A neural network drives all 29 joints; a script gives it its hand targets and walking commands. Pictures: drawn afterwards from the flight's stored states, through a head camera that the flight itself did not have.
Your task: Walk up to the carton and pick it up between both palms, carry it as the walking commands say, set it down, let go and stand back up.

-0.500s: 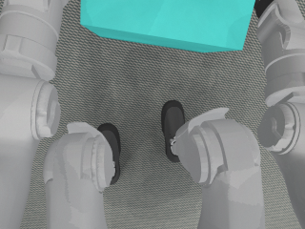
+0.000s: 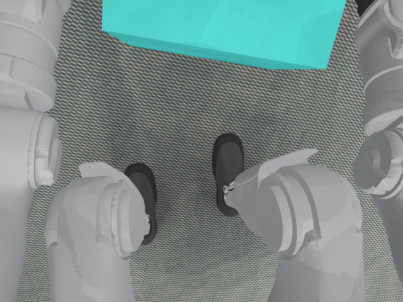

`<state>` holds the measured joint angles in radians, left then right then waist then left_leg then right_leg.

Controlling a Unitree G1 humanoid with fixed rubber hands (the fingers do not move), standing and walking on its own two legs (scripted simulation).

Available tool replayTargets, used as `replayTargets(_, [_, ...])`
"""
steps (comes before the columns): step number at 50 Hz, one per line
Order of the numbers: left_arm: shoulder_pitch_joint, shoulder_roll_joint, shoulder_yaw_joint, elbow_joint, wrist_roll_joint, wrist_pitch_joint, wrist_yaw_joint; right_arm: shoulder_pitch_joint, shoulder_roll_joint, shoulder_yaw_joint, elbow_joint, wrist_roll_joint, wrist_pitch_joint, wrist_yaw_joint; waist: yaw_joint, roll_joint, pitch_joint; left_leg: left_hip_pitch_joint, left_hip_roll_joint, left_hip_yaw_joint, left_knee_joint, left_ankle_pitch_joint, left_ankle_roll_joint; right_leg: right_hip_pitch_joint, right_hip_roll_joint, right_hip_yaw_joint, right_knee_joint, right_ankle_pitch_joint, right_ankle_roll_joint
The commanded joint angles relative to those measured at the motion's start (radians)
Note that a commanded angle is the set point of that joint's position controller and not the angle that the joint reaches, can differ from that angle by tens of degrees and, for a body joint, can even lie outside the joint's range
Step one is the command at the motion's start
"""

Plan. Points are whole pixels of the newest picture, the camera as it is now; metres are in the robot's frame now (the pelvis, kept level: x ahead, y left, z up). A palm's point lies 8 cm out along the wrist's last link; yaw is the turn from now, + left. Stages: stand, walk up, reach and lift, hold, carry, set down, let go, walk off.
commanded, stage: set down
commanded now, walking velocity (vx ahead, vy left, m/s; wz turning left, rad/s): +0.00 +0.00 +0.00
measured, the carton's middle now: out of the picture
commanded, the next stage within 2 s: let go in 1.50 s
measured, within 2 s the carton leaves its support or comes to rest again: neither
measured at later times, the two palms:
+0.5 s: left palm out of the picture +0.62 +0.11 -0.07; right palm out of the picture +0.50 -0.32 -0.08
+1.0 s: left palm out of the picture +0.62 +0.12 +0.07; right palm out of the picture +0.50 -0.32 +0.06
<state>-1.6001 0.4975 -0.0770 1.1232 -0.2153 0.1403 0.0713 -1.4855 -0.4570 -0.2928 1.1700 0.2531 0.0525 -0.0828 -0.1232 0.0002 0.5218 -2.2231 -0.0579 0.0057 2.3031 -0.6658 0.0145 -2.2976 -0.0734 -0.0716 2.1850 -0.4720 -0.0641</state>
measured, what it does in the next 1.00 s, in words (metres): rises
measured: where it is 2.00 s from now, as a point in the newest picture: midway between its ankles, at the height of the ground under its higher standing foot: (185, 202)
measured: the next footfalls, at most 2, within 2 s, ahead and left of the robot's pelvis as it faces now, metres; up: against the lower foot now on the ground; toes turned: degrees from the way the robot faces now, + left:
none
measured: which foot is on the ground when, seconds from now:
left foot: down 0.00-1.00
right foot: down 0.00-1.00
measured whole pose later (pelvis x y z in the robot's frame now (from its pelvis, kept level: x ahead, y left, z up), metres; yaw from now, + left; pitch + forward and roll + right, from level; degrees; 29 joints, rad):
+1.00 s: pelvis -0.01 +0.01 +0.17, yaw +0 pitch +32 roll +2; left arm -1.58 0.58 0.07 0.74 -0.21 0.48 0.01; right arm -1.34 -0.48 -0.33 0.52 0.22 0.48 -0.06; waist -0.14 0.03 0.52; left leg -1.72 -0.07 0.03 1.71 -0.54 0.02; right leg -1.80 0.00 0.02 1.63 -0.38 -0.01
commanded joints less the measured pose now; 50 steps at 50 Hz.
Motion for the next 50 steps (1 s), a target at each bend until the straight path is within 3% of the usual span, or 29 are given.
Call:
replayTargets(1, [-0.377,0.101,-0.006,-0.199,-0.039,-0.038,-0.013,-0.230,-0.156,0.005,-0.183,0.021,-0.028,0.008,-0.127,0.162,-1.402,0.434,0.030,-0.030,-0.192,0.309,-0.019,0.822,0.039,0.090,-0.093,0.524,0.054])
replayTargets(7, [-0.398,0.172,0.005,-0.310,-0.049,-0.005,0.006,-0.230,-0.241,-0.037,-0.324,0.031,0.003,-0.001,-0.150,0.207,-1.671,0.631,0.024,-0.026,-0.205,0.355,-0.016,0.879,0.045,0.064,-0.101,0.542,0.050])
replayTargets(9, [-0.409,0.169,0.006,-0.342,-0.069,0.015,0.015,-0.211,-0.245,-0.032,-0.343,0.056,0.028,-0.003,-0.166,0.178,-1.754,0.677,0.019,-0.017,-0.222,0.333,-0.014,0.930,0.044,0.042,-0.117,0.527,0.050])
replayTargets(12, [-0.376,0.200,0.055,-0.325,-0.030,0.043,0.023,-0.192,-0.244,-0.034,-0.420,0.045,0.066,-0.011,-0.118,0.151,-1.771,0.595,0.013,0.010,-0.240,0.261,-0.008,0.998,0.050,0.063,-0.153,0.512,0.055])
replayTargets(13, [-0.386,0.201,0.053,-0.304,-0.049,0.057,0.019,-0.215,-0.266,-0.044,-0.426,0.022,0.077,-0.016,-0.152,0.110,-1.746,0.577,0.011,0.008,-0.264,0.218,0.002,0.987,0.051,0.037,-0.163,0.461,0.057])
replayTargets(14, [-0.400,0.199,0.066,-0.338,-0.044,0.063,0.020,-0.215,-0.273,-0.057,-0.450,-0.002,0.089,-0.019,-0.149,0.095,-1.748,0.562,0.004,0.010,-0.273,0.227,0.000,0.986,0.057,0.044,-0.165,0.468,0.055])
replayTargets(17, [-0.410,0.246,0.101,-0.448,-0.037,0.085,0.025,-0.199,-0.254,-0.037,-0.585,0.032,0.133,-0.027,-0.108,0.069,-1.954,0.615,-0.011,0.033,-0.300,0.246,0.008,1.172,0.066,0.055,-0.188,0.542,0.059])
replayTargets(18, [-0.374,0.223,0.094,-0.402,-0.034,0.096,0.018,-0.176,-0.263,-0.053,-0.567,0.012,0.141,-0.033,-0.141,0.055,-1.947,0.592,-0.010,0.033,-0.306,0.251,0.007,1.180,0.074,0.043,-0.188,0.566,0.063])
replayTargets(19, [-0.359,0.232,0.107,-0.345,-0.048,0.109,0.017,-0.193,-0.238,-0.016,-0.589,0.022,0.157,-0.037,-0.109,0.011,-1.945,0.569,-0.015,0.032,-0.318,0.228,0.017,1.205,0.072,0.057,-0.219,0.539,0.068])
replayTargets(20, [-0.366,0.241,0.116,-0.318,-0.032,0.122,0.019,-0.188,-0.239,-0.029,-0.534,0.014,0.175,-0.029,-0.104,0.034,-1.852,0.544,-0.015,0.032,-0.337,0.199,0.018,1.135,0.073,0.053,-0.222,0.494,0.069])
replayTargets(21, [-0.348,0.264,0.155,-0.393,-0.015,0.127,0.010,-0.216,-0.232,-0.011,-0.688,0.022,0.186,-0.028,-0.057,0.024,-1.954,0.562,-0.019,0.051,-0.343,0.210,0.025,1.233,0.073,0.082,-0.245,0.519,0.068])
replayTargets(23, [-0.346,0.274,0.161,-0.497,-0.022,0.143,0.006,-0.210,-0.218,0.004,-0.830,0.058,0.212,-0.041,-0.062,-0.022,-2.093,0.583,-0.030,0.051,-0.377,0.245,0.034,1.409,0.076,0.108,-0.276,0.604,0.075])
replayTargets(26, [-0.302,0.306,0.213,-0.273,0.029,0.176,-0.019,-0.144,-0.188,0.009,-0.590,0.016,0.268,-0.020,-0.026,-0.030,-1.824,0.451,-0.031,0.047,-0.449,0.124,0.043,1.260,0.079,0.084,-0.312,0.462,0.084])
replayTargets(27, [-0.319,0.274,0.203,-0.370,0.020,0.182,-0.032,-0.178,-0.176,0.009,-0.722,0.019,0.272,-0.016,-0.036,-0.024,-1.891,0.488,-0.034,0.046,-0.466,0.141,0.043,1.318,0.082,0.106,-0.339,0.475,0.084])
replayTargets(28, [-0.332,0.299,0.218,-0.377,0.033,0.181,-0.039,-0.166,-0.160,0.005,-0.697,0.014,0.282,-0.018,-0.036,-0.040,-1.908,0.494,-0.045,0.057,-0.478,0.159,0.043,1.334,0.090,0.099,-0.348,0.487,0.092])
replayTargets(29, [-0.322,0.314,0.225,-0.431,0.046,0.183,-0.039,-0.185,-0.174,-0.014,-0.791,0.026,0.282,-0.024,-0.026,0.008,-1.989,0.564,-0.050,0.058,-0.494,0.193,0.041,1.384,0.091,0.112,-0.371,0.518,0.091])
replayTargets(30, [-0.328,0.283,0.213,-0.429,0.022,0.189,-0.041,-0.177,-0.190,-0.010,-0.761,0.011,0.289,-0.023,-0.052,-0.039,-2.041,0.535,-0.051,0.061,-0.494,0.208,0.033,1.443,0.085,0.108,-0.371,0.554,0.090])
replayTargets(33, [-0.373,0.326,0.219,-0.502,0.029,0.216,-0.051,-0.179,-0.209,-0.031,-0.801,0.016,0.324,-0.025,-0.046,0.049,-2.105,0.648,-0.048,0.051,-0.542,0.215,0.031,1.417,0.089,0.095,-0.407,0.530,0.087])
replayTargets(34, [-0.357,0.336,0.233,-0.506,0.030,0.224,-0.056,-0.155,-0.218,-0.034,-0.793,-0.005,0.333,-0.022,-0.054,-0.009,-2.101,0.648,-0.047,0.048,-0.568,0.200,0.034,1.435,0.101,0.072,-0.426,0.513,0.088])
replayTargets(36, [-0.364,0.307,0.209,-0.511,0.016,0.244,-0.057,-0.149,-0.219,-0.048,-0.759,-0.018,0.347,-0.011,-0.078,0.061,-2.082,0.775,-0.049,0.036,-0.609,0.230,0.025,1.336,0.102,0.049,-0.470,0.463,0.082])
replayTargets(37, [-0.416,0.308,0.208,-0.561,0.010,0.251,-0.058,-0.197,-0.245,-0.056,-0.840,-0.010,0.349,-0.017,-0.084,0.070,-2.142,0.813,-0.049,0.040,-0.605,0.251,0.020,1.356,0.100,0.050,-0.476,0.479,0.079])
replayTargets(39, [-0.383,0.276,0.191,-0.484,0.008,0.261,-0.066,-0.157,-0.226,-0.084,-0.749,-0.038,0.353,-0.005,-0.118,0.104,-2.060,0.820,-0.044,0.036,-0.641,0.262,0.014,1.314,0.102,0.043,-0.507,0.478,0.078])
replayTargets(40, [-0.377,0.281,0.195,-0.538,0.014,0.264,-0.067,-0.170,-0.202,-0.063,-0.793,-0.011,0.359,-0.002,-0.078,0.129,-2.121,0.899,-0.051,0.035,-0.657,0.294,0.011,1.316,0.102,0.039,-0.522,0.484,0.077])
replayTargets(41, [-0.362,0.286,0.201,-0.516,0.005,0.274,-0.069,-0.160,-0.230,-0.076,-0.823,-0.027,0.366,-0.003,-0.111,0.066,-2.160,0.872,-0.053,0.031,-0.670,0.267,0.016,1.410,0.096,0.050,-0.550,0.488,0.079])
replayTargets(42, [-0.378,0.307,0.215,-0.611,0.020,0.274,-0.065,-0.133,-0.258,-0.099,-0.842,-0.037,0.367,-0.009,-0.125,0.090,-2.237,0.951,-0.054,0.032,-0.686,0.300,0.010,1.440,0.103,0.042,-0.561,0.515,0.081])
replayTargets(47, [-0.355,0.276,0.187,-0.542,-0.004,0.313,-0.061,-0.142,-0.288,-0.111,-0.824,-0.047,0.388,0.017,-0.139,0.096,-2.143,1.078,-0.038,-0.001,-0.786,0.371,0.000,1.348,0.115,0.005,-0.645,0.505,0.072])
replayTargets(48, [-0.323,0.275,0.211,-0.533,0.015,0.305,-0.057,-0.110,-0.273,-0.103,-0.785,-0.053,0.385,0.023,-0.115,0.097,-2.141,1.071,-0.037,0.007,-0.796,0.394,-0.004,1.377,0.110,0.020,-0.652,0.531,0.074])
replayTargets(49, [-0.297,0.270,0.205,-0.572,0.006,0.309,-0.058,-0.133,-0.269,-0.094,-0.883,-0.038,0.380,0.024,-0.098,0.087,-2.231,1.151,-0.040,-0.005,-0.825,0.424,-0.002,1.430,0.114,0.012,-0.674,0.554,0.076])
replayTargets(50, [-0.323,0.271,0.193,-0.620,-0.002,0.308,-0.055,-0.119,-0.272,-0.100,-0.902,-0.032,0.381,0.021,-0.130,0.069,-2.263,1.190,-0.039,-0.011,-0.839,0.455,-0.004,1.456,0.118,0.008,-0.695,0.583,0.079])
